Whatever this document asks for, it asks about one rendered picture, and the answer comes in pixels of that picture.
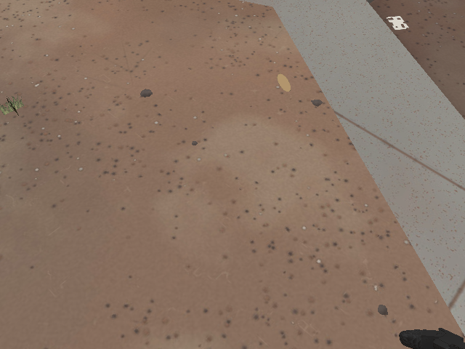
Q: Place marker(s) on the robot right hand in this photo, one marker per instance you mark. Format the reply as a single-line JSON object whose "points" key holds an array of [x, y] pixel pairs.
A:
{"points": [[431, 339]]}

